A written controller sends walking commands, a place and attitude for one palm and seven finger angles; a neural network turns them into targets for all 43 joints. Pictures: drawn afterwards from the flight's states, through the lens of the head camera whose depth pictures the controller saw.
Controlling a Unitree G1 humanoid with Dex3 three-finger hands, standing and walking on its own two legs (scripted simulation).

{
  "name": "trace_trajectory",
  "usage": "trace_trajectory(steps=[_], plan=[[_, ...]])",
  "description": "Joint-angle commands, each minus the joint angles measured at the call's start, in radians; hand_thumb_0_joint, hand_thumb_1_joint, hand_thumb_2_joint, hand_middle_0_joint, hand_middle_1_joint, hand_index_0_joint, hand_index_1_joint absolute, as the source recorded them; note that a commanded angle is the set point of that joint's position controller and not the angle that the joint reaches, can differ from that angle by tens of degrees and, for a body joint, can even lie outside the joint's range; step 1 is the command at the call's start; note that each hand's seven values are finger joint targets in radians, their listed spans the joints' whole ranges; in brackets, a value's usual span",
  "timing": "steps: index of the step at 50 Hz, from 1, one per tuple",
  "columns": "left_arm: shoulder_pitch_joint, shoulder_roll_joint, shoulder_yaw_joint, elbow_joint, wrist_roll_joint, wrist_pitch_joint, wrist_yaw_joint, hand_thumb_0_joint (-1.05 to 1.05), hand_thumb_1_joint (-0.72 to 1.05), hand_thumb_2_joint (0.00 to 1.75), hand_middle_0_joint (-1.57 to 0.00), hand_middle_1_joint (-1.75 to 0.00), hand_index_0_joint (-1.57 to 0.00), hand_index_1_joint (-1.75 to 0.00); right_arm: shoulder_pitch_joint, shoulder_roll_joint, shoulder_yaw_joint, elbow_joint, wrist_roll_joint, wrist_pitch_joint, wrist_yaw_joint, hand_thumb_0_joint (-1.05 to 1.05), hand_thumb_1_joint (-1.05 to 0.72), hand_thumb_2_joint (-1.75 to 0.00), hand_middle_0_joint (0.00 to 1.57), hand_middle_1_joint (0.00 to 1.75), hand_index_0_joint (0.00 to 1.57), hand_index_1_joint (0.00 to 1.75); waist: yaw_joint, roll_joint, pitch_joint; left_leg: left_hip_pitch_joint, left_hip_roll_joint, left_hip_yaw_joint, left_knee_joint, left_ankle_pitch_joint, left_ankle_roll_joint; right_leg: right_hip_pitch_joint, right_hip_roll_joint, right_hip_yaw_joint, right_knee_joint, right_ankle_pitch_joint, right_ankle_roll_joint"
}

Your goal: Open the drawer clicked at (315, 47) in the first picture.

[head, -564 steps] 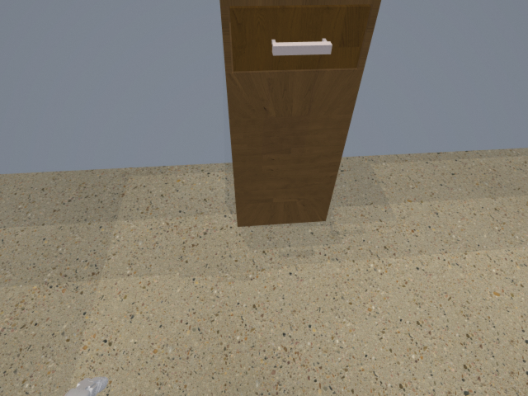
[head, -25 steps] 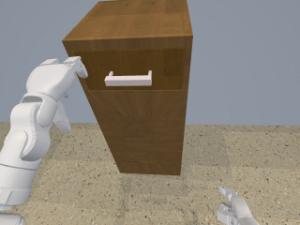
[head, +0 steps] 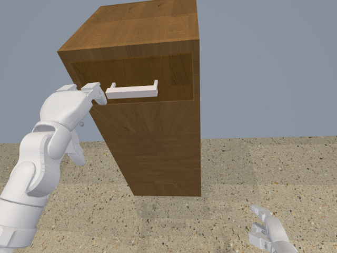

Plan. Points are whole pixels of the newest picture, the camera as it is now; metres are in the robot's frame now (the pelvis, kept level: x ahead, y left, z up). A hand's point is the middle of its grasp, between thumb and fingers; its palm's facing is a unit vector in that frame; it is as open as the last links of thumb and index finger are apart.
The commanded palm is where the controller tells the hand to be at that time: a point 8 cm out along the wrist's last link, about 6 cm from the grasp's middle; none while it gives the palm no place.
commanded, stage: move the hooked fingers above the handle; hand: left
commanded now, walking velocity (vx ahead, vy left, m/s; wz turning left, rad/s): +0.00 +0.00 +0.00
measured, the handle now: (133, 88) +0.57 +0.20 +0.10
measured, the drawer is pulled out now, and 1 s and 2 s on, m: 0.00 0.00 0.00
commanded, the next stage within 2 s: none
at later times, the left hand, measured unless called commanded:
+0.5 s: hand (107, 111) +0.37 +0.19 +0.17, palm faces +0.06 -0.04 -1.00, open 13.8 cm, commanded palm +0.35 +0.23 +0.24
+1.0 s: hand (123, 92) +0.45 +0.18 +0.17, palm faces +0.11 -0.06 -0.99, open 13.8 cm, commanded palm +0.43 +0.21 +0.23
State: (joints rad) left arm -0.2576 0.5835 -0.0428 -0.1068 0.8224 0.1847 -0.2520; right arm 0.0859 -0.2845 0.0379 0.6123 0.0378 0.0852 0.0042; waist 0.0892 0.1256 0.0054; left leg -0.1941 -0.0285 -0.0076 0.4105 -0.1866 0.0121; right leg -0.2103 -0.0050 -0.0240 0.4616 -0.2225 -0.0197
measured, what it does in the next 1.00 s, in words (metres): stands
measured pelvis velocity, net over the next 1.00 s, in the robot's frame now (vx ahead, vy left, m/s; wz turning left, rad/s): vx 0.03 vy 0.01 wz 0.00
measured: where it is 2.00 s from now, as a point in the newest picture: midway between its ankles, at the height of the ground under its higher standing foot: outside the picture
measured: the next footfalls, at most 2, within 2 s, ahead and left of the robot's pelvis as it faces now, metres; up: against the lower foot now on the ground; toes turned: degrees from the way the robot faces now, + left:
none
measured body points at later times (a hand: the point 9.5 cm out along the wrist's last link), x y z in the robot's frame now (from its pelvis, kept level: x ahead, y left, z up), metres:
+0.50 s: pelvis +0.02 -0.01 +0.00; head +0.03 -0.06 +0.45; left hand +0.36 +0.20 +0.23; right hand +0.21 -0.24 -0.12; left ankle +0.02 +0.12 -0.74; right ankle +0.02 -0.10 -0.74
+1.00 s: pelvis +0.03 +0.01 +0.00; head +0.06 -0.02 +0.45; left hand +0.44 +0.18 +0.22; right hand +0.20 -0.22 -0.12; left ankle +0.02 +0.12 -0.74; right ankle +0.02 -0.10 -0.74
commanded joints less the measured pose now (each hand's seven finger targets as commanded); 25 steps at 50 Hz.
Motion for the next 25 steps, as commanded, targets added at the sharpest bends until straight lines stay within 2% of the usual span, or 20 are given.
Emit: trace_trajectory(steps=[1,2,3,4,5,6,7,8,10,12,13,16,18,20,21,22,23,24,25], plan=[[-0.437,0.392,0.299,-0.211,0.016,-0.104,0.082,0.0,-0.5,0.3,-0.3,-1.2,-0.3,-1.2,-0.157,-0.084,-0.029,-0.147,-0.012,-0.073,-0.024,0.0,-0.9,-0.9,0.2,0.3,0.2,0.3,0.013,-0.115,-0.269,0.041,-0.016,0.012,-0.023,0.121,0.027,0.131,0.003,0.032,-0.087,0.081,0.004],[-0.453,0.352,0.274,-0.156,0.002,-0.117,0.096,0.0,-0.5,0.3,-0.3,-1.2,-0.3,-1.2,-0.156,-0.069,-0.024,-0.14,-0.013,-0.075,-0.028,0.0,-0.9,-0.9,0.2,0.3,0.2,0.3,0.009,-0.106,-0.236,0.022,-0.02,0.014,-0.029,0.109,0.023,0.123,-0.004,0.026,-0.091,0.064,0.004],[-0.46,0.368,0.304,-0.095,-0.006,-0.13,0.115,0.0,-0.5,0.3,-0.3,-1.2,-0.3,-1.2,-0.134,-0.071,-0.031,-0.121,-0.01,-0.073,-0.033,0.0,-0.9,-0.9,0.2,0.3,0.2,0.3,0.007,-0.123,-0.218,0.016,-0.017,0.016,-0.029,0.105,0.021,0.114,-0.002,0.026,-0.098,0.06,0.003],[-0.467,0.356,0.303,-0.072,-0.012,-0.138,0.131,0.0,-0.5,0.3,-0.3,-1.2,-0.3,-1.2,-0.13,-0.071,-0.033,-0.117,-0.006,-0.072,-0.032,0.0,-0.9,-0.9,0.2,0.3,0.2,0.3,0.007,-0.096,-0.206,0.012,-0.018,0.017,-0.03,0.108,0.016,0.107,-0.001,0.025,-0.102,0.064,0.002],[-0.478,0.32,0.273,-0.051,-0.016,-0.138,0.142,0.0,-0.5,0.3,-0.3,-1.2,-0.3,-1.2,-0.13,-0.068,-0.033,-0.116,-0.004,-0.071,-0.03,0.0,-0.9,-0.9,0.2,0.3,0.2,0.3,0.005,-0.083,-0.205,0.015,-0.02,0.018,-0.029,0.125,0.013,0.103,-0.001,0.02,-0.1,0.085,0.0],[-0.497,0.323,0.277,-0.039,-0.012,-0.131,0.152,0.0,-0.5,0.3,-0.3,-1.2,-0.3,-1.2,-0.137,-0.072,-0.039,-0.114,0.001,-0.074,-0.026,0.0,-0.9,-0.9,0.2,0.3,0.2,0.3,0.005,-0.058,-0.222,0.023,-0.018,0.023,-0.023,0.136,0.009,0.103,0.003,0.024,-0.1,0.091,-0.004],[-0.497,0.285,0.237,0.008,-0.011,-0.117,0.155,0.0,-0.5,0.3,-0.3,-1.2,-0.3,-1.2,-0.131,-0.07,-0.036,-0.109,-0.002,-0.07,-0.024,0.0,-0.9,-0.9,0.2,0.3,0.2,0.3,0.0,-0.059,-0.214,0.009,-0.021,0.026,-0.024,0.143,0.008,0.106,-0.005,0.02,-0.093,0.108,-0.003],[-0.489,0.279,0.223,0.039,-0.002,-0.102,0.154,0.0,-0.5,0.3,-0.3,-1.2,-0.3,-1.2,-0.123,-0.079,-0.041,-0.106,-0.001,-0.063,-0.022,0.0,-0.9,-0.9,0.2,0.3,0.2,0.3,-0.001,-0.071,-0.222,0.005,-0.021,0.03,-0.024,0.144,0.007,0.107,-0.006,0.021,-0.09,0.121,-0.002],[-0.476,0.218,0.144,0.041,0.011,-0.068,0.138,0.0,-0.5,0.3,-0.3,-1.2,-0.3,-1.2,-0.136,-0.082,-0.041,-0.124,0.001,-0.054,-0.018,0.0,-0.9,-0.9,0.2,0.3,0.2,0.3,-0.007,-0.071,-0.243,0.01,-0.024,0.037,-0.019,0.146,0.009,0.111,-0.014,0.024,-0.082,0.144,0.001],[-0.453,0.17,0.074,0.096,0.026,-0.036,0.103,0.0,-0.5,0.3,-0.3,-1.2,-0.3,-1.2,-0.137,-0.088,-0.039,-0.13,0.005,-0.048,-0.018,0.0,-0.9,-0.9,0.2,0.3,0.2,0.3,-0.023,-0.122,-0.226,-0.005,-0.022,0.039,-0.017,0.127,0.013,0.101,-0.017,0.022,-0.081,0.137,0.005],[-0.471,0.171,0.057,0.084,0.031,-0.031,0.087,0.0,-0.5,0.3,-0.3,-1.2,-0.3,-1.2,-0.135,-0.095,-0.04,-0.135,0.006,-0.043,-0.019,0.0,-0.9,-0.9,0.2,0.3,0.2,0.3,-0.03,-0.137,-0.227,-0.007,-0.022,0.037,-0.016,0.122,0.015,0.102,-0.018,0.025,-0.081,0.143,0.007],[-0.521,0.163,0.027,-0.009,0.04,-0.05,0.053,0.0,-0.5,0.3,-0.3,-1.2,-0.3,-1.2,-0.146,-0.092,-0.041,-0.164,0.004,-0.044,-0.021,0.0,-0.9,-0.9,0.2,0.3,0.2,0.3,-0.033,-0.158,-0.295,0.019,-0.028,0.027,-0.005,0.138,0.026,0.122,-0.014,0.03,-0.066,0.175,0.009],[-0.536,0.243,0.102,-0.042,0.034,-0.094,0.057,0.0,-0.5,0.3,-0.3,-1.2,-0.3,-1.2,-0.121,-0.093,-0.045,-0.157,-0.006,-0.049,-0.029,0.0,-0.9,-0.9,0.2,0.3,0.2,0.3,-0.021,-0.155,-0.341,0.028,-0.033,0.022,-0.002,0.162,0.033,0.157,-0.019,0.033,-0.052,0.211,0.009],[-0.549,0.315,0.191,-0.038,0.03,-0.138,0.081,0.0,-0.5,0.3,-0.3,-1.2,-0.3,-1.2,-0.104,-0.092,-0.045,-0.147,-0.011,-0.049,-0.037,0.0,-0.9,-0.9,0.2,0.3,0.2,0.3,-0.005,-0.16,-0.358,0.016,-0.034,0.017,0.001,0.194,0.033,0.18,-0.016,0.031,-0.038,0.251,0.007],[-0.563,0.358,0.244,-0.044,0.022,-0.158,0.102,0.0,-0.5,0.3,-0.3,-1.2,-0.3,-1.2,-0.1,-0.095,-0.046,-0.139,-0.012,-0.052,-0.036,0.0,-0.9,-0.9,0.2,0.3,0.2,0.3,0.004,-0.141,-0.359,0.015,-0.032,0.014,0.004,0.2,0.03,0.179,-0.01,0.033,-0.041,0.247,0.005],[-0.58,0.328,0.231,-0.02,0.015,-0.171,0.122,0.0,-0.5,0.3,-0.3,-1.2,-0.3,-1.2,-0.097,-0.082,-0.045,-0.134,-0.011,-0.054,-0.037,0.0,-0.9,-0.9,0.2,0.3,0.2,0.3,0.002,-0.128,-0.342,0.002,-0.033,0.019,0.001,0.21,0.027,0.174,-0.014,0.027,-0.038,0.249,0.002],[-0.589,0.326,0.25,0.023,0.01,-0.179,0.147,0.0,-0.5,0.3,-0.3,-1.2,-0.3,-1.2,-0.077,-0.079,-0.05,-0.118,-0.009,-0.052,-0.037,0.0,-0.9,-0.9,0.2,0.3,0.2,0.3,0.0,-0.132,-0.32,-0.003,-0.028,0.019,0.0,0.224,0.024,0.159,-0.01,0.02,-0.04,0.254,-0.001],[-0.59,0.314,0.253,0.033,0.005,-0.182,0.169,0.0,-0.5,0.3,-0.3,-1.2,-0.3,-1.2,-0.073,-0.079,-0.053,-0.115,-0.006,-0.05,-0.032,0.0,-0.9,-0.9,0.2,0.3,0.2,0.3,0.004,-0.1,-0.319,-0.005,-0.027,0.021,-0.002,0.232,0.019,0.15,-0.007,0.016,-0.041,0.249,-0.004],[-0.6,0.297,0.245,0.072,0.009,-0.173,0.19,0.0,-0.5,0.3,-0.3,-1.2,-0.3,-1.2,-0.071,-0.076,-0.054,-0.107,-0.004,-0.046,-0.028,0.0,-0.9,-0.9,0.2,0.3,0.2,0.3,0.003,-0.097,-0.299,-0.008,-0.023,0.022,-0.006,0.234,0.014,0.133,-0.003,0.009,-0.043,0.237,-0.008]])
